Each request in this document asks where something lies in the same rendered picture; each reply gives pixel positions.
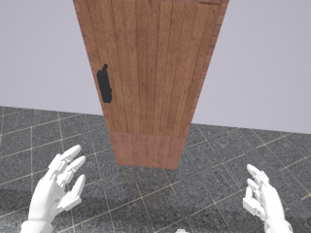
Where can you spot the cupboard door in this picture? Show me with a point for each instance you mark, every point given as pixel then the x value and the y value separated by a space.
pixel 155 52

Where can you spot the robot right hand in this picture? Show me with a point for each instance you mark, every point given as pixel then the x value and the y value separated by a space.
pixel 268 203

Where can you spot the robot left hand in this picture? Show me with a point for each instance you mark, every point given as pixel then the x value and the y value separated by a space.
pixel 51 187

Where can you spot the left robot forearm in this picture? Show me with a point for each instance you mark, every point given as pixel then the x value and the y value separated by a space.
pixel 36 226

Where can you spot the right robot forearm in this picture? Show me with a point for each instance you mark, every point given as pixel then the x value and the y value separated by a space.
pixel 277 225

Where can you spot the handle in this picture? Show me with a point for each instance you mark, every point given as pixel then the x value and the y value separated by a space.
pixel 104 85

